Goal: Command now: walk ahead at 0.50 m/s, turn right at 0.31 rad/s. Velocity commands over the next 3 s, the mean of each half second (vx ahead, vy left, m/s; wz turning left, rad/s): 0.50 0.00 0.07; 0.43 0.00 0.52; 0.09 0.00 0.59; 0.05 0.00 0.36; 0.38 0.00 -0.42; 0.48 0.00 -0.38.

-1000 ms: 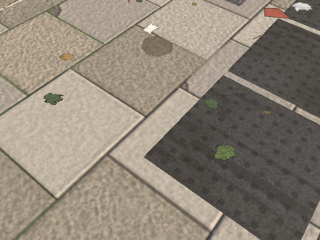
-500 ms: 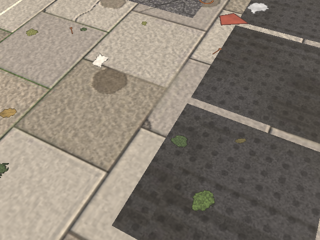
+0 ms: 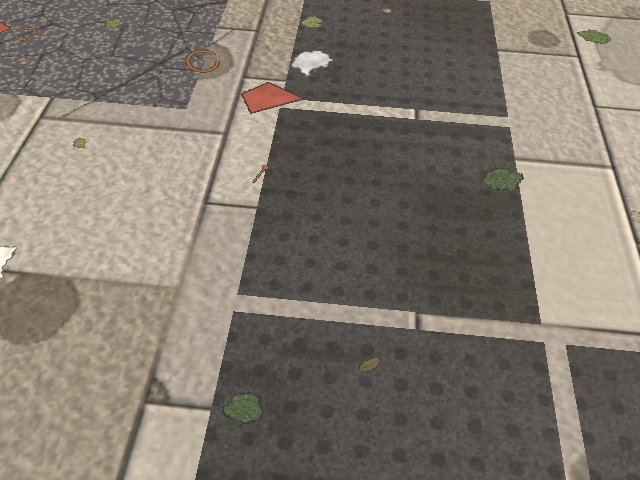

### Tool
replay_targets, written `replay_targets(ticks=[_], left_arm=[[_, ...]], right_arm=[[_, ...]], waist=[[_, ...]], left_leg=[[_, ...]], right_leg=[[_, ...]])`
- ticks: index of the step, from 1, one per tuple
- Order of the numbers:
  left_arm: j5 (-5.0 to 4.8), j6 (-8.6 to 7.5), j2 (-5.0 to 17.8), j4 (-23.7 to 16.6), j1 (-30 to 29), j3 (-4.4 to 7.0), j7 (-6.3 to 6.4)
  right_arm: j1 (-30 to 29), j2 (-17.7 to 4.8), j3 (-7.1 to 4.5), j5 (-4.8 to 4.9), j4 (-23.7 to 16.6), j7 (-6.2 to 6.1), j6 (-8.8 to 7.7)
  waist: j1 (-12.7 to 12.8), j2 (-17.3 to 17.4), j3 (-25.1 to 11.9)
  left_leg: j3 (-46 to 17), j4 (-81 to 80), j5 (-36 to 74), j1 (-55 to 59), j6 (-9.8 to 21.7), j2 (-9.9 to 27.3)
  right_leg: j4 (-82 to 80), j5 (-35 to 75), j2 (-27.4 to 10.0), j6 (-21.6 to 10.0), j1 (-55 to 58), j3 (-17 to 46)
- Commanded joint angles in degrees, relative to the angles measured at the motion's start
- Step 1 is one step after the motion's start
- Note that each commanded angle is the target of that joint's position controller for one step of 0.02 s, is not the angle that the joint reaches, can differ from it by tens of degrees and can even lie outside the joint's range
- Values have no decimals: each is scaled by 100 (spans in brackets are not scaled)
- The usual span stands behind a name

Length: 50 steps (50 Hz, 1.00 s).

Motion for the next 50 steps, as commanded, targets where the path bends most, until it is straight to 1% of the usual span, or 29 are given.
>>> replay_targets(ticks=[1, 4, 7, 9, 10, 11, 12, 13, 14, 15, 16, 17, 19, 21, 23, 28, 31, 33, 35, 36, 37, 38, 39, 40, 41, 42, 43, 46, 50], left_arm=[[29, -153, 41, -416, -334, -56, -87], [3, -236, -7, -560, -928, -103, -178], [-24, -261, 124, -709, -1223, -67, -228], [13, -291, 307, -661, -900, 31, -222], [40, -300, 505, -440, -174, 155, -189], [78, -280, 832, -203, 737, 305, -114], [226, -230, 1437, -132, 1468, 434, -23], [177, -212, 1177, -120, 1538, 357, -11], [132, -229, 835, -82, 1213, 236, -28], [87, -252, 628, -55, 874, 172, -40], [88, -289, 433, -12, 529, 120, -68], [112, -358, 273, 2, 283, 84, -87], [157, -483, 209, 99, 56, 110, -100], [190, -562, 264, 236, 14, 152, -74], [210, -573, 330, 374, 96, 187, -21], [134, -495, 627, 612, 360, 276, 84], [32, -379, 748, 785, 586, 335, 100], [-20, -283, 853, 843, 598, 373, 113], [-52, -189, 1025, 823, 505, 417, 151], [-73, -135, 1051, 800, 415, 415, 166], [-60, -135, 942, 768, 433, 356, 187], [177, -217, 289, 516, 889, 148, 153], [132, -440, 123, 376, 813, 19, 84], [-113, -597, 633, 237, 71, 144, 11], [-171, -681, 615, 125, -189, 127, 11], [-27, -692, 588, 213, -157, 140, 69], [106, -638, 679, 278, -49, 196, 109], [192, -396, 476, 322, 192, 179, 132], [192, -282, 230, 172, -316, 71, 165]], right_arm=[[-368, -939, -207, 69, -287, -1, -71], [-22, -1078, -223, 150, -61, -8, 1], [214, -1188, -248, 206, 153, -11, 104], [205, -1268, -250, 246, 237, -29, 182], [136, -1247, -223, 258, 253, -42, 210], [122, -1065, -136, 188, 194, -54, 186], [467, -442, 74, 61, -54, -23, 100], [555, -511, 77, 128, 46, -20, 14], [191, -998, -92, 295, -39, 0, -4], [-121, -967, -96, 324, -130, 1, 0], [-266, -875, -102, 249, -138, -25, 35], [-179, -819, -135, 196, -87, -50, 116], [76, -533, -102, 203, 26, -58, 276], [-69, -447, -108, 196, -45, -77, 359], [-351, -405, -104, 171, -161, -67, 365], [-1286, -227, 1, 134, -497, 134, 309], [-1696, -289, -1, 142, -754, 230, 322], [-1764, -372, -38, 138, -893, 285, 335], [-1367, -583, -159, 139, -908, 296, 375], [-691, -788, -290, 158, -767, 273, 393], [262, -1152, -497, 174, -519, 186, 426], [626, -1856, -673, 207, -446, 67, 456], [504, -1834, -592, 186, -689, 108, 354], [424, -1362, -452, 134, -684, 151, 266], [110, -1209, -400, 102, -709, 148, 208], [-338, -1029, -344, 106, -778, 137, 193], [-637, -866, -295, 62, -876, 101, 198], [-786, -948, -317, 15, -953, 5, 228], [-637, -1080, -367, 118, -842, -170, 384]], waist=[[106, 652, 94], [-108, 645, 193], [-82, 743, 263], [247, 825, 53], [680, 761, -375], [1095, 648, -1020], [1126, -558, -1997], [1128, -944, -2546], [1102, -563, -1608], [923, -468, -962], [736, -293, -550], [537, -421, -345], [311, -364, -217], [246, -194, -25], [291, -93, 99], [623, 113, 376], [733, 147, 502], [659, 80, 434], [352, -121, 3], [-55, -96, -380], [-524, 108, -888], [-230, 1530, -1371], [-97, 1584, -2273], [-389, 915, -1784], [-215, 759, -1058], [89, 367, -604], [300, 435, -464], [550, 463, -518], [419, 717, -638]], left_leg=[[-832, -902, 1455, 87, 964, 1427], [-644, -867, 1474, 216, 881, 1441], [-693, -658, 1856, 716, 786, 1686], [-703, -74, 3048, 801, 667, 1671], [-516, 750, 3727, 579, 530, 1455], [-363, 1929, 3182, -263, 322, 1177], [-101, 4203, 586, -2472, -106, 403], [-981, 5294, -2129, -3140, -164, 42], [-1205, 5656, -1885, -3616, -127, 346], [-1021, 5496, -1424, -3677, -95, 610], [-958, 5201, -1010, -3538, -121, 774], [-1010, 4984, -665, -3213, -147, 921], [-1010, 4931, -290, -2782, -237, 957], [-1100, 4701, 63, -2974, -311, 957], [-1165, 4133, 602, -3234, -344, 938], [-683, 2525, 1572, -3106, -206, 833], [-528, 2070, 1261, -3329, -14, 791], [-304, 1916, 777, -3202, 162, 629], [69, 1956, 181, -2414, 397, 217], [206, 1794, 153, -1504, 564, -59], [2, 1502, 406, 44, 790, -216], [-2488, 1334, 210, 2079, 1585, 1187], [-5326, 190, -943, 2952, 2395, 2067], [-4831, -169, -962, 2681, 2009, 1992], [-4018, -124, -102, 1878, 1795, 1813], [-3245, -15, 1154, 1003, 1582, 1541], [-2686, 23, 2314, 350, 1478, 1368], [-1982, 1, 3996, -520, 1449, 1060], [-1572, 245, 4014, -776, 1127, 645]], right_leg=[[-1023, 823, -111, -8, -101, -67], [-1802, 1181, -15, -63, 222, -370], [-2240, 770, 85, -263, 300, -435], [-2591, 497, 298, -453, 1087, -578], [-2865, 726, 453, -602, 2191, -698], [-2677, 913, 111, -788, 3761, -369], [-2718, 390, -1547, -1513, 6021, 1938], [-3493, -72, -2100, -1840, 6033, 3497], [-3639, -356, -1895, -1596, 5298, 2710], [-3794, -280, -1620, -1410, 4558, 1883], [-4044, -95, -1365, -1292, 3885, 1364], [-4277, 217, -1175, -1197, 3380, 924], [-4630, 749, -1093, -1216, 2830, 385], [-4797, 1253, -1079, -1227, 2724, -88], [-4845, 1517, -1041, -1192, 2867, -478], [-4943, 1591, -1077, -1060, 3195, -1186], [-4724, 1800, -1264, -970, 3857, -1351], [-4323, 2702, -1333, -864, 4204, -1487], [-3376, 4630, -1285, -721, 4347, -1645], [-2388, 5136, -1144, -598, 4154, -1773], [-995, 4538, -891, -370, 3349, -1860], [1179, 562, -179, 24, 1001, -1796], [2382, -2300, 731, 133, -305, -403], [2503, -1901, 384, -20, -910, 126], [2144, -1431, 174, -123, -951, 53], [1666, -1100, -53, -92, -629, 19], [1327, -929, -198, -26, -154, 11], [783, -638, -100, 246, 495, -142], [-715, 419, 271, 459, 701, -229]])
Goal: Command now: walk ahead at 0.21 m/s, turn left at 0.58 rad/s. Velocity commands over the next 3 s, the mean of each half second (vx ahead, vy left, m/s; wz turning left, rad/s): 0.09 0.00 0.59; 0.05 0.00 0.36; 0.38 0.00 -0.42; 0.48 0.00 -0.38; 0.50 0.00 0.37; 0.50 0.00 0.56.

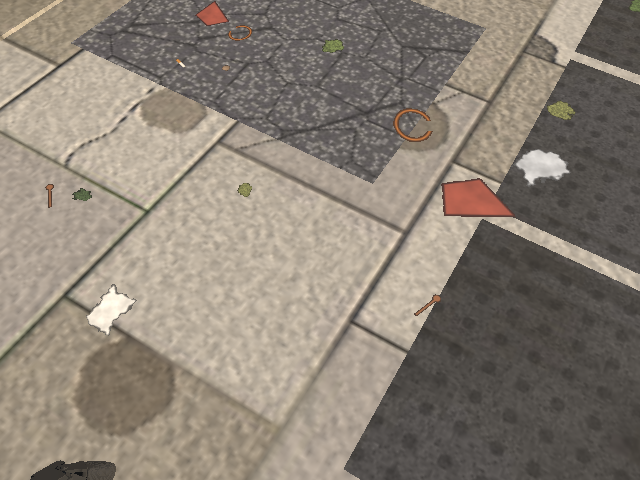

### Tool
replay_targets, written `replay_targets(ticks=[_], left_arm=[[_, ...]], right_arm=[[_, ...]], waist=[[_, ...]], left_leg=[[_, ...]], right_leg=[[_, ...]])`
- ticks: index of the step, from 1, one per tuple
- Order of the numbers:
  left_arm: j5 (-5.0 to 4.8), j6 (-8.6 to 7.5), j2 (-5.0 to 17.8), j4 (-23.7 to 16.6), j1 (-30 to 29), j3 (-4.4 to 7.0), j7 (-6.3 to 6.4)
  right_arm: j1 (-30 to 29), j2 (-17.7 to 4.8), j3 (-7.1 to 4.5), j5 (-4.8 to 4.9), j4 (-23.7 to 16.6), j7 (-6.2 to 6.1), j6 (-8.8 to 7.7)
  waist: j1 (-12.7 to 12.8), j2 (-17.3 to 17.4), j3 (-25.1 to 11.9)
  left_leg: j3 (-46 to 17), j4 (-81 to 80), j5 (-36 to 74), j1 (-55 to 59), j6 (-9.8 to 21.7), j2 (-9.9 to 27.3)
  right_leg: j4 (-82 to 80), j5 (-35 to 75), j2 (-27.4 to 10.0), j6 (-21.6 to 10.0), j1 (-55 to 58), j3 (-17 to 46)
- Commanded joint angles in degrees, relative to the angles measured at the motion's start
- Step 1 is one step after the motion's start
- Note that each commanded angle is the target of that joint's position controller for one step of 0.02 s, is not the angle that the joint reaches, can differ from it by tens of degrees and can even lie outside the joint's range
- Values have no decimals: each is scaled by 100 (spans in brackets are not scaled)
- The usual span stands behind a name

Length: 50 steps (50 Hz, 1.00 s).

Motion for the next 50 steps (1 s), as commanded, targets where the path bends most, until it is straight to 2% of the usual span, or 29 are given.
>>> replay_targets(ticks=[1, 5, 8, 9, 10, 11, 12, 13, 14, 15, 17, 19, 22, 26, 28, 30, 31, 32, 33, 34, 35, 36, 37, 38, 41, 43, 44, 47, 50], left_arm=[[-13, 48, 246, -216, 219, 40, 3], [-69, 53, 372, -343, -270, 58, -98], [-44, -22, 573, -320, -65, 154, -128], [-26, -73, 587, -267, 164, 175, -119], [64, -108, 804, -270, 385, 220, -77], [178, -60, 1087, -356, 371, 239, -17], [140, 57, 966, -220, 688, 257, -28], [18, 98, 651, -349, 516, 175, -35], [13, 157, 454, -388, 361, 120, -22], [8, 218, 390, -429, 164, 83, -9], [43, 309, 495, -408, -73, 96, 45], [68, 353, 493, -355, -14, 114, 91], [35, 386, 625, -289, 52, 176, 123], [-29, 454, 819, -236, -47, 250, 76], [-91, 474, 882, -176, -42, 271, 48], [-199, 503, 873, -98, -95, 277, 46], [-221, 521, 708, 31, 149, 252, 35], [-86, 539, 360, 39, 336, 171, -10], [42, 498, 380, -355, -152, 162, 35], [13, 476, 568, -400, -529, 232, 74], [-77, 488, 614, -342, -397, 271, 82], [-68, 507, 623, -169, -159, 309, 121], [-27, 524, 667, -67, -6, 328, 145], [-23, 519, 633, -18, 74, 327, 129], [-122, 512, 445, 81, 219, 250, 61], [-115, 524, 230, 116, 141, 137, 3], [-103, 521, 153, 145, 141, 80, -50], [-223, 485, 497, 28, -113, 102, -124], [-266, 342, 532, 11, -107, 78, -153]], right_arm=[[-219, -999, -282, 73, -403, -164, 50], [-88, -984, -281, 64, -369, -244, 216], [-289, -885, -255, 53, -464, -269, 249], [-458, -824, -230, 69, -526, -269, 245], [-406, -589, -154, 12, -617, -256, 220], [364, -267, -72, -83, -603, -240, 199], [810, -622, -114, 21, -582, -228, 224], [690, -1108, -258, 49, -433, -239, 287], [304, -1218, -320, 73, -431, -261, 387], [162, -1156, -330, 84, -428, -283, 491], [40, -876, -273, 102, -529, -270, 576], [-22, -646, -213, 109, -609, -260, 561], [-282, -571, -161, 52, -761, -219, 519], [-333, -621, -151, 46, -824, -103, 519], [-273, -671, -179, 42, -826, -41, 533], [76, -666, -224, 27, -687, 8, 532], [274, -794, -288, 3, -608, -12, 528], [376, -1316, -427, 0, -657, -101, 517], [206, -1851, -505, -127, -857, -119, 449], [135, -1548, -433, -264, -873, -93, 309], [-128, -1369, -365, -235, -851, -96, 209], [-446, -1199, -333, -112, -888, -118, 177], [-630, -1003, -254, -19, -910, -145, 173], [-649, -871, -183, -20, -918, -176, 178], [-595, -588, -52, -105, -853, -211, 167], [-611, -409, 29, -145, -745, -210, 156], [-493, -369, 49, -159, -645, -202, 158], [-205, -1005, -126, -151, -421, -128, 171], [-98, -1038, -160, -57, -269, -112, 85]], waist=[[211, 656, -1016], [24, 784, -1024], [200, 935, -950], [386, 934, -959], [415, 574, -1287], [-25, -771, -1712], [-47, -1570, -2063], [69, -849, -1726], [152, -482, -1417], [138, -336, -1181], [83, -562, -813], [161, -756, -852], [293, -722, -1084], [314, -797, -1120], [260, -793, -1074], [29, -677, -1068], [4, -383, -988], [140, 1061, -782], [44, 2007, -584], [-161, 1379, -747], [56, 1218, -696], [218, 940, -701], [273, 971, -756], [311, 1007, -863], [308, 886, -1073], [237, 912, -1036], [145, 957, -1084], [-196, 1194, -445], [-255, 933, -120]], left_leg=[[-664, -177, 3448, 18, 671, 1032], [-1271, 154, 2450, 286, 500, 1152], [-1926, 647, 1896, 549, 386, 1184], [-1945, 951, 1598, 479, 238, 1003], [-1700, 1695, 884, 175, 1, 652], [-1032, 2960, -2307, -915, -358, -95], [-607, 4070, -3443, -1776, -620, -155], [-655, 4729, -3013, -1961, -822, 168], [-493, 4996, -2554, -2074, -943, 310], [-394, 5042, -2267, -2035, -1028, 422], [-78, 4776, -1787, -1731, -1084, 558], [162, 4283, -1642, -1603, -1106, 586], [229, 3538, -1520, -1418, -1062, 829], [491, 2580, -1269, -780, -877, 887], [604, 2033, -1136, -534, -728, 853], [805, 981, -491, 114, -451, 684], [593, 460, -130, 589, -235, 639], [-1049, -270, 983, 1131, 246, 1699], [-2727, -483, 1626, 889, 1329, 2786], [-2543, -579, 1248, 668, 1446, 2643], [-2046, -544, 986, 581, 1121, 2332], [-1705, -451, 758, 611, 795, 2031], [-1492, -374, 1058, 656, 668, 1939], [-1314, -312, 1503, 582, 655, 1825], [-895, -217, 1973, 834, 657, 1685], [-683, -185, 1752, 855, 575, 1597], [-659, -338, 914, 798, 574, 1576], [-1275, -948, -1747, 522, 753, 1845], [-1644, -1095, -2269, 858, 805, 2176]], right_leg=[[-993, 961, 406, 139, 870, -265], [-1935, 1225, 612, 107, 1044, -63], [-2550, 916, 619, -102, 1304, 95], [-3073, 1465, 542, -238, 1733, 31], [-3202, 2604, -102, -521, 2617, 445], [-2912, 4974, -1397, -1251, 3994, 1691], [-3162, 4303, -2277, -2085, 4379, 3143], [-3249, 3362, -1986, -2024, 4055, 2820], [-3238, 2717, -1604, -1755, 3713, 2042], [-3371, 2178, -1318, -1614, 3291, 1532], [-3705, 1550, -922, -1539, 2535, 785], [-3825, 1601, -840, -1628, 2587, 386], [-3819, 1826, -1125, -1794, 2889, 191], [-3841, 1567, -1271, -1751, 2757, -132], [-3718, 1422, -1346, -1647, 2770, -217], [-3299, 1125, -1254, -1314, 2547, -481], [-2801, 598, -1049, -930, 2142, -752], [-1333, -696, -402, -312, 1024, -1393], [-111, -2259, 438, 20, -234, -1053], [754, -2206, 368, -60, -232, -315], [943, -1672, 283, -158, -213, -144], [918, -1227, 230, -159, -189, -100], [953, -944, 223, -100, -150, -127], [1119, -751, 272, -34, 102, -182], [686, -387, 247, 85, 450, -261], [-299, -236, 94, 114, 897, -266], [-758, -195, 52, 108, 1211, -338], [-1198, -641, 224, -69, 1167, -646], [-1513, -1001, 147, -400, 778, -554]])
Over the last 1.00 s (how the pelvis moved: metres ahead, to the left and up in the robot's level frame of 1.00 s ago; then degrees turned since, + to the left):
0.52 0.04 0.00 24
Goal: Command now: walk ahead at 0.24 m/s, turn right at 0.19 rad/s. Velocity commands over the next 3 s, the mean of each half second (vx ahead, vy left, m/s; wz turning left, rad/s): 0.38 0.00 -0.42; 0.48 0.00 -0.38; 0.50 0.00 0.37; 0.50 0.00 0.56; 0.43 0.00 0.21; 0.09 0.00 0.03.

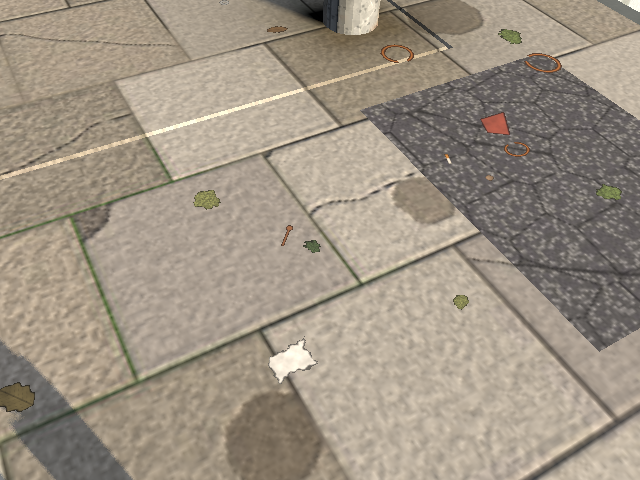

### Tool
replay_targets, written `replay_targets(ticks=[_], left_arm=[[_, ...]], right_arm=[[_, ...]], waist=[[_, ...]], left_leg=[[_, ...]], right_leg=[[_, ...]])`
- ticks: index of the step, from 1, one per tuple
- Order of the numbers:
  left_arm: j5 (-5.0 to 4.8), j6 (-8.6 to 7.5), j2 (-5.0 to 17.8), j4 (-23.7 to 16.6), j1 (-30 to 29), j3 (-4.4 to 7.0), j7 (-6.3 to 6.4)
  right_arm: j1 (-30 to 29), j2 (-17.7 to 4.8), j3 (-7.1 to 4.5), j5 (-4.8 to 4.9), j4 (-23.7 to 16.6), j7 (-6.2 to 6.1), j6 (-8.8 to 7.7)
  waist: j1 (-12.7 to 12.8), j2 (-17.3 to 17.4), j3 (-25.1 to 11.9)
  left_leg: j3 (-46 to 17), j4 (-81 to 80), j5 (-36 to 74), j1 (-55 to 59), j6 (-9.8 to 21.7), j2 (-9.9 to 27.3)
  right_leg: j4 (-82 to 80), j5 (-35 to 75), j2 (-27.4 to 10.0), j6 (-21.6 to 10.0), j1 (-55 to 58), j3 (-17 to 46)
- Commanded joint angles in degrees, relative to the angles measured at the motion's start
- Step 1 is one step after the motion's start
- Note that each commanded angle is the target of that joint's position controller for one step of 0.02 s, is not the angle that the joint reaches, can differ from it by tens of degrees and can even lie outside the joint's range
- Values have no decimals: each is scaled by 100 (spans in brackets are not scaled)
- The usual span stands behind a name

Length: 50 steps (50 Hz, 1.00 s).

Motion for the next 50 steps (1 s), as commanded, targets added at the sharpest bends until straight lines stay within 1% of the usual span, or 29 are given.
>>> replay_targets(ticks=[1, 4, 6, 7, 8, 9, 10, 11, 13, 16, 19, 23, 25, 26, 27, 28, 29, 30, 31, 32, 33, 34, 35, 39, 43, 45, 48, 49, 50], left_arm=[[-40, -259, 582, -571, -724, 78, -41], [-55, -372, 455, -359, -273, 51, -103], [-33, -386, 502, -12, 479, 102, -108], [-66, -392, 713, 156, 1089, 179, -82], [-69, -418, 1478, 197, 1535, 381, -65], [16, -498, 1285, 102, 1612, 320, -106], [71, -567, 1035, 11, 1355, 245, -82], [65, -598, 892, -74, 1222, 218, -66], [21, -559, 749, -153, 1119, 156, -17], [10, -459, 795, -275, 1101, 159, 100], [20, -411, 980, -337, 1187, 227, 192], [-65, -407, 1041, -328, 1348, 287, 218], [-52, -378, 1050, -363, 1263, 324, 210], [-22, -358, 992, -410, 1194, 314, 196], [37, -338, 839, -487, 1132, 263, 171], [180, -329, 432, -677, 1163, 118, 153], [-38, -398, -197, -861, 2110, -58, 133], [-181, -404, 551, -670, 1858, 80, 138], [-174, -393, 889, -779, 1176, 177, 126], [-86, -380, 840, -830, 872, 171, 136], [-5, -379, 768, -890, 684, 182, 112], [-34, -344, 671, -917, 722, 187, 71], [-65, -301, 557, -935, 746, 169, 48], [41, -254, 218, -1137, 333, 32, 24], [63, -390, 198, -1238, -279, -58, -115], [56, -441, 217, -1365, -707, -81, -169], [44, -496, 390, -1520, -977, -29, -205], [46, -516, 487, -1490, -813, 22, -205], [65, -531, 628, -1362, -338, 116, -186]], right_arm=[[455, -1323, -436, 83, -32, -25, -126], [92, -1278, -454, 161, -33, 3, -190], [-161, -1101, -430, 177, -77, 27, -204], [-354, -786, -341, 118, -171, 45, -246], [-656, -486, -267, 11, -549, 63, -371], [-883, -789, -323, 80, -612, 76, -510], [-711, -934, -369, 223, -562, 147, -615], [-653, -941, -362, 226, -478, 194, -676], [-786, -1002, -404, 53, -479, 222, -728], [-975, -694, -317, 56, -541, 278, -709], [-1473, -500, -227, 99, -679, 311, -718], [-1473, -797, -319, 195, -728, 303, -726], [-1143, -991, -401, 202, -666, 260, -743], [-673, -1132, -484, 187, -551, 218, -750], [64, -1300, -582, 156, -394, 167, -748], [1041, -1628, -646, 45, -319, 106, -719], [1210, -1991, -681, -38, -154, 178, -666], [979, -1293, -531, 25, -234, 185, -663], [636, -1003, -451, 78, -247, 145, -640], [393, -922, -415, 54, -198, 141, -618], [262, -795, -385, 19, -122, 140, -604], [170, -758, -366, -35, -76, 123, -626], [121, -732, -373, -17, -32, 116, -658], [258, -986, -453, 68, 247, 151, -755], [258, -1191, -482, 148, 375, 160, -689], [555, -1310, -499, 231, 518, 163, -637], [873, -1482, -520, 302, 713, 170, -504], [879, -1536, -521, 303, 750, 163, -455], [812, -1532, -497, 304, 769, 153, -418]], waist=[[-473, 868, 396], [-124, 695, 289], [252, 521, 40], [473, 66, -131], [475, -1364, -132], [707, -1218, 55], [506, -849, 262], [442, -633, 290], [342, -298, 336], [286, -348, 362], [433, -455, 517], [334, -596, 507], [122, -672, 374], [-130, -670, 78], [-510, -582, -495], [-844, 77, -1536], [-232, 2349, -2328], [-391, 1655, -1711], [-469, 1096, -858], [-355, 605, -453], [-262, 572, -184], [-117, 755, -90], [-64, 830, -35], [-30, 512, 273], [-164, 386, 388], [-323, 386, 453], [-302, 451, 506], [-157, 500, 406], [177, 503, 127]], left_leg=[[-1920, -1414, -1687, 677, 987, 1928], [-1365, -1274, -1281, 370, 825, 1737], [-729, -620, -923, -303, 568, 1354], [-174, 468, -606, -964, 278, 994], [730, 2273, -937, -2524, -296, 20], [55, 3278, -1963, -3599, -381, -54], [-251, 3704, -1592, -3975, -320, 280], [-248, 3741, -1131, -4088, -288, 406], [-180, 3258, -446, -3950, -348, 580], [72, 2190, 320, -3189, -599, 401], [215, 948, 1296, -2162, -699, 137], [-113, 365, 1707, -1444, -601, 167], [-118, 307, 1321, -1099, -440, 188], [-8, 201, 1188, -457, -295, 114], [-51, 189, 1169, 632, -108, 280], [-1187, 351, 331, 2292, 267, 1342], [-4222, -559, -1077, 3692, 1166, 2731], [-4434, -1007, -2132, 3154, 1040, 2598], [-3320, -1019, -1749, 2354, 814, 2382], [-2521, -1029, -787, 1622, 711, 2146], [-1971, -1137, -157, 1082, 674, 1924], [-1558, -1284, 148, 713, 649, 1796], [-1296, -1437, 288, 525, 685, 1750], [-739, -1861, 817, 245, 976, 1869], [50, -1893, 1275, 243, 836, 1603], [92, -1835, 1239, 353, 756, 1625], [-145, -1503, 1497, 805, 663, 1839], [-186, -1248, 1829, 892, 593, 1861], [-43, -629, 2566, 818, 450, 1709]], right_leg=[[-322, -301, -80, -323, -985, -3], [-1089, 167, 9, -629, -118, -230], [-1561, 579, 221, -774, 1177, -337], [-1795, 385, -208, -985, 1978, 399], [-2478, -239, -1396, -1767, 2701, 2816], [-3026, -529, -1875, -2287, 3005, 4033], [-2980, -336, -1795, -2194, 3088, 3701], [-2926, 51, -1525, -2030, 3127, 3221], [-2914, 1211, -1264, -1768, 2912, 2551], [-3049, 2005, -835, -1590, 2162, 1832], [-3071, 1945, -522, -1379, 1182, 1437], [-2912, 1846, -795, -1181, 1125, 1851], [-2497, 2499, -894, -1055, 1381, 1958], [-1927, 3269, -734, -943, 1381, 1865], [-877, 3543, -383, -756, 1114, 1656], [849, 2288, 35, -592, 229, 1398], [2747, -1289, 761, -312, -1610, 1012], [3417, -1012, 310, -297, -2212, 1179], [3431, -479, 80, -317, -2379, 949], [3268, -73, -174, -310, -2164, 802], [3004, 147, -324, -312, -2007, 792], [2866, 284, -461, -315, -1747, 796], [2744, 314, -506, -305, -1647, 732], [1708, 674, -526, -214, -1858, 698], [194, 1830, -406, -231, -1491, 360], [-290, 1998, -340, -263, -1289, 174], [-836, 1586, -180, -391, -1114, 96], [-1010, 1481, -77, -446, -784, 22], [-1275, 1550, 89, -546, -4, -115]])
Over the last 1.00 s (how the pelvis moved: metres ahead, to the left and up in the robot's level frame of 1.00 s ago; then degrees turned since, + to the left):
0.13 0.01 0.00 28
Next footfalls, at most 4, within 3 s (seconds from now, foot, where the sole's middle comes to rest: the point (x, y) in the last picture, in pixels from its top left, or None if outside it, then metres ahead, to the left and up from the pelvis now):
0.14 right None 0.04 -0.13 -0.78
0.56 left None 0.42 0.02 -0.78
1.02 right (490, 479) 0.53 -0.35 -0.78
1.56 left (408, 333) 0.89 -0.21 -0.78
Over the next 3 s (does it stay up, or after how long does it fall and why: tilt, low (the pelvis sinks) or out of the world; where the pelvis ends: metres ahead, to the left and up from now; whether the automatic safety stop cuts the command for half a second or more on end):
stays up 1.33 -0.26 -0.01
